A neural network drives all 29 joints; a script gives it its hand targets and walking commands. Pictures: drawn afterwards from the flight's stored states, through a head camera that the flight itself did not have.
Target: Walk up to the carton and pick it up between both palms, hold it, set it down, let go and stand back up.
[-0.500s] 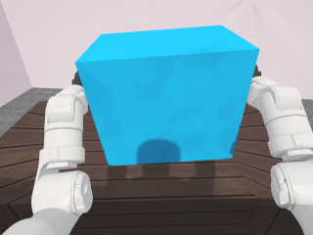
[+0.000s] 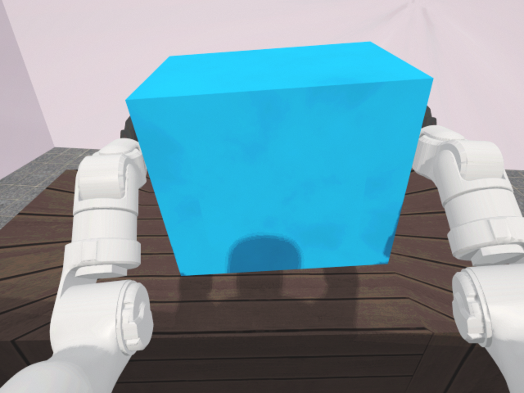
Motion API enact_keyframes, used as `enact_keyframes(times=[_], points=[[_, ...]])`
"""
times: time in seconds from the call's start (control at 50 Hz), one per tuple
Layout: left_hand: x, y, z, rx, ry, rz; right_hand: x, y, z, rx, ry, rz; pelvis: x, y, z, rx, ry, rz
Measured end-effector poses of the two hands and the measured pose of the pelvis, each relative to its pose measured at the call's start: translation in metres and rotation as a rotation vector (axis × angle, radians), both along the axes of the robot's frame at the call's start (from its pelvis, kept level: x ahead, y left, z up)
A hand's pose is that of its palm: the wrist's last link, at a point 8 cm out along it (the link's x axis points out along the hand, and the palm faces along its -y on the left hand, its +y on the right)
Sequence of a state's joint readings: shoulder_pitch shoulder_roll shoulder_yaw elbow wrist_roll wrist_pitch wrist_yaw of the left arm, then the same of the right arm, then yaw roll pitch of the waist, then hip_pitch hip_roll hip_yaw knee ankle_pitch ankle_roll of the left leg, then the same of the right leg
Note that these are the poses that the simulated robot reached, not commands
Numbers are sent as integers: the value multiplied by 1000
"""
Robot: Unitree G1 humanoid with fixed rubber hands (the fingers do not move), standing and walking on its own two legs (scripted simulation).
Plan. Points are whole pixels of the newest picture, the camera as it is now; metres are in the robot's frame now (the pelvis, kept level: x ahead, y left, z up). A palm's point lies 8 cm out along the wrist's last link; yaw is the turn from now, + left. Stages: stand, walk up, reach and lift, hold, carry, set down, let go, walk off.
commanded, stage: hold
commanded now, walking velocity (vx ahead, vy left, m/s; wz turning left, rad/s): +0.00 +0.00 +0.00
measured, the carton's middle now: (276, 157) +0.38 -0.01 +0.27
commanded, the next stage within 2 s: set down in 0.66 s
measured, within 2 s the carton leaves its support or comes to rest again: neither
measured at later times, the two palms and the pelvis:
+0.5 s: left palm (134, 153) +0.36 +0.20 +0.29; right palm (417, 142) +0.35 -0.20 +0.31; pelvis +0.00 +0.00 +0.00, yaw +0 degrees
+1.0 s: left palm (125, 145) +0.37 +0.22 +0.29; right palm (404, 133) +0.37 -0.19 +0.31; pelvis +0.00 +0.00 +0.00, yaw +1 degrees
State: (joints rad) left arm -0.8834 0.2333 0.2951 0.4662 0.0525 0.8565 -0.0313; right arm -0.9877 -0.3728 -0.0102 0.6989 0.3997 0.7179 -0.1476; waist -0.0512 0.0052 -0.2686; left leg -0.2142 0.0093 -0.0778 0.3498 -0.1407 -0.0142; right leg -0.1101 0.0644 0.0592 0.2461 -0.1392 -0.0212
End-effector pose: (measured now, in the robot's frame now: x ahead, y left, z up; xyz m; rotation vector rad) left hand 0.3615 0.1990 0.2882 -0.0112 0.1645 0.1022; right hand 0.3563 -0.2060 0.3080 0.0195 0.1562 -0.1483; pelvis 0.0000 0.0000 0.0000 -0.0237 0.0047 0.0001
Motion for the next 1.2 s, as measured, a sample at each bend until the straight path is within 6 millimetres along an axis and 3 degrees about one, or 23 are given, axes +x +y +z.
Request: enact_keyframes(times=[0.72,1.0,1.1,1.2], points=[[-2,1,-1,2,1,3,-1,1,-2,16,1,-1,-5,1,0,1,0,0],[13,18,4,-9,-74,0,12,18,7,-9,-76,0,-1,0,0,10,-51,11],[18,24,-6,4,-80,-5,16,23,-4,-13,-85,0,3,1,0,10,-77,24],[21,25,-26,17,-64,-8,19,24,-27,-32,-70,0,5,5,0,10,-95,27]])
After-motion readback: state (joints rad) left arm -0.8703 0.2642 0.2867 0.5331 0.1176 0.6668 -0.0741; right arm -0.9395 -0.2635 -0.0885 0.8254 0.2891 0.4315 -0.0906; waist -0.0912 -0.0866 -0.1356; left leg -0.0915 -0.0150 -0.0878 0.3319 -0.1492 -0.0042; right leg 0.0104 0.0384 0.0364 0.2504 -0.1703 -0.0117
